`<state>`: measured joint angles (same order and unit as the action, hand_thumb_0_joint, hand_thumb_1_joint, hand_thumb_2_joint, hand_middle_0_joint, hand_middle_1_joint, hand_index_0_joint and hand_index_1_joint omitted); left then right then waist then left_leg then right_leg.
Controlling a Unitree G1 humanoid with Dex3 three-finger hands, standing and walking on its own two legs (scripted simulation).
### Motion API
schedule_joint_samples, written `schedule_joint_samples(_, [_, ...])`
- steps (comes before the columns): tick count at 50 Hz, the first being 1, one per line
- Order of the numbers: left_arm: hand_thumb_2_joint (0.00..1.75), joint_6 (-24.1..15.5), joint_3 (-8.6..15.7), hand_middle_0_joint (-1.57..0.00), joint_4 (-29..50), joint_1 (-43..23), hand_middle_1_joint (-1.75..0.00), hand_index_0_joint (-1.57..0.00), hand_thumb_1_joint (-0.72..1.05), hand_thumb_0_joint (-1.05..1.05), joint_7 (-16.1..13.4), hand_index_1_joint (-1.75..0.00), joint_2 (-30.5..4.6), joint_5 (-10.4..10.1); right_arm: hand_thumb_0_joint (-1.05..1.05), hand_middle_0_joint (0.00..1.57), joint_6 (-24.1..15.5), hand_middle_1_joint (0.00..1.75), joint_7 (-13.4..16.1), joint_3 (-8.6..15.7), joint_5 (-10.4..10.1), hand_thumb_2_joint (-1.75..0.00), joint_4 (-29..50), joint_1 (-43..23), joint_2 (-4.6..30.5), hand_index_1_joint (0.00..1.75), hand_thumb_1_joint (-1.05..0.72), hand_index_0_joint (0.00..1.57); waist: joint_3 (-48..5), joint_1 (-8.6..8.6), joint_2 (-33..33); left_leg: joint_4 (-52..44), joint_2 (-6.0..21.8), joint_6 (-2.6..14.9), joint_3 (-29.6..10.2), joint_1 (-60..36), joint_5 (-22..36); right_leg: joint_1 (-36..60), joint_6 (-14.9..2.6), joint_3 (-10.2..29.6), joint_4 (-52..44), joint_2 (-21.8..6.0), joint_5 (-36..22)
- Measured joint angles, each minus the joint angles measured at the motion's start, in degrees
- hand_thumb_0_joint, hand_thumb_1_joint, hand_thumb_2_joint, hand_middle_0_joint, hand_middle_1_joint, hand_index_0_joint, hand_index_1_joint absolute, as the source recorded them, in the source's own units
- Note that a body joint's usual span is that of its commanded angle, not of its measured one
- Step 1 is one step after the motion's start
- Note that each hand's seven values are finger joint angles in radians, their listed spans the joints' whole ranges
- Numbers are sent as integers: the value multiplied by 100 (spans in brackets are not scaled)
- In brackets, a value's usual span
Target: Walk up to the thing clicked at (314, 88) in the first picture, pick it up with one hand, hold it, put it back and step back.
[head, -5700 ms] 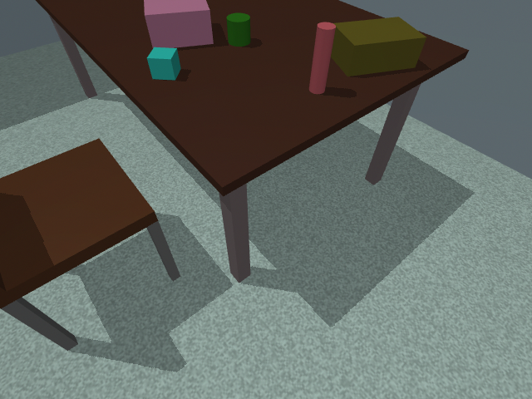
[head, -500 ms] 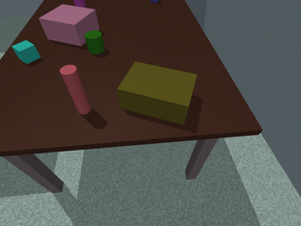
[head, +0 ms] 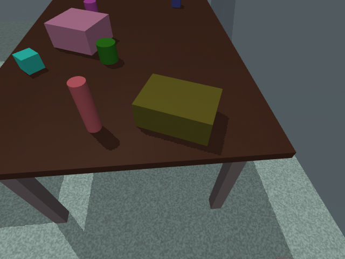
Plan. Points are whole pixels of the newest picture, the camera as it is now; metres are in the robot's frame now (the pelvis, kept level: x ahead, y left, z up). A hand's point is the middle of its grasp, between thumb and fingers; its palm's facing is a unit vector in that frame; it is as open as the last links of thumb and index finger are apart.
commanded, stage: stand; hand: left
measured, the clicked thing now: (86, 107) +0.52 +0.25 +0.03
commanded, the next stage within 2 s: rise first in 1.80 s
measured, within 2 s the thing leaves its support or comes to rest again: neither
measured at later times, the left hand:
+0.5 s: hand out of the picture +0.07 +0.24 -0.15, palm faces -0.03 -0.94 -0.35, open 7.4 cm
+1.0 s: hand out of the picture +0.08 +0.24 -0.16, palm faces -0.04 -0.94 -0.34, open 7.4 cm
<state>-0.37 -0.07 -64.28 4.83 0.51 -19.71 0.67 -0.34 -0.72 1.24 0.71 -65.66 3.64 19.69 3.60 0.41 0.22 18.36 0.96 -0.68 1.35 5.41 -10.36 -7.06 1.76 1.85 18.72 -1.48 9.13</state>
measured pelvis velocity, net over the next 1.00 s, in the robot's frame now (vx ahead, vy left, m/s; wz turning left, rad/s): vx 0.00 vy -0.01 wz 0.00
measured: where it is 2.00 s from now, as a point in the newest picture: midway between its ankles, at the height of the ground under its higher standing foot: outside the picture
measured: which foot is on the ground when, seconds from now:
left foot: down 0.00-1.00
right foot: down 0.00-1.00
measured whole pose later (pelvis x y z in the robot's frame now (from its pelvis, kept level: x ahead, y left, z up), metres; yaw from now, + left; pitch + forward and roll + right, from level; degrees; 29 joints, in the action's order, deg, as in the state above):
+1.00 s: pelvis +0.00 -0.01 +0.00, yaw +0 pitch -2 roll +0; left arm -0.3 -0.6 -64.0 5.8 0.5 -20.4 0.6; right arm -0.1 -0.7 0.5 0.8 -65.7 5.7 20.4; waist 3.4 0.2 -0.1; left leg 18.4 2.0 -1.6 0.9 5.4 -10.7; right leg -7.0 0.8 1.4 18.6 -0.5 9.5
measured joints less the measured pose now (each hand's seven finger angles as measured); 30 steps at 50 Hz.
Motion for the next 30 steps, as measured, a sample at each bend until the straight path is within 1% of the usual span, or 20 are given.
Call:
schedule_joint_samples(13, [90, 7, -3, -21, -24, 143, -30, -20, 91, 1, 2, -30, -37, 3, 1, 21, 32, 30, -9, -10, 3, -90, -38, 74, 37, 30, -91, 21, 18, -29, -47, -2, 66, -56, -35, 14, 17, -3, -58, -36, -12, 64, -18])
schedule_joint_samples(30, [90, 12, -36, -21, 10, 115, -30, -20, 91, 1, 10, -30, -49, -7, 1, 21, 24, 30, -4, -47, 8, -90, -67, 166, 42, 30, -91, 21, -7, -19, -60, -13, 100, -92, -36, 8, 11, -23, -97, -38, 22, 99, 9])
